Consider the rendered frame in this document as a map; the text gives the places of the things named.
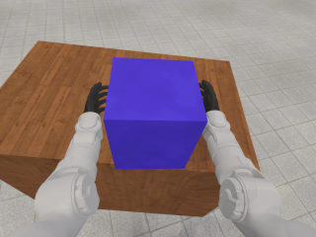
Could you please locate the pedestal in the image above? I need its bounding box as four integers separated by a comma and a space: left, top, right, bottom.
0, 40, 261, 217

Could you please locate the robot left forearm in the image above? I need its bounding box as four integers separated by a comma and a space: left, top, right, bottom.
34, 112, 104, 217

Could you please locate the carton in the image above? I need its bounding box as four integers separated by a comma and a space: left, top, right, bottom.
103, 57, 208, 170

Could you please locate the robot left hand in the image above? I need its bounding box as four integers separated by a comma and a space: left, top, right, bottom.
84, 82, 109, 114

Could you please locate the robot left upper arm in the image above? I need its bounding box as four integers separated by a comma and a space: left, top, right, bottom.
6, 173, 100, 237

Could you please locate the robot right forearm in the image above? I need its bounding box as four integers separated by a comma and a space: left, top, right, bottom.
202, 110, 281, 211

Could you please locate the robot right hand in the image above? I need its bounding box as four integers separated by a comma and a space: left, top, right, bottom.
198, 79, 219, 113

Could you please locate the robot right upper arm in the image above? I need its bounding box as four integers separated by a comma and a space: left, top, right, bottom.
218, 175, 316, 237

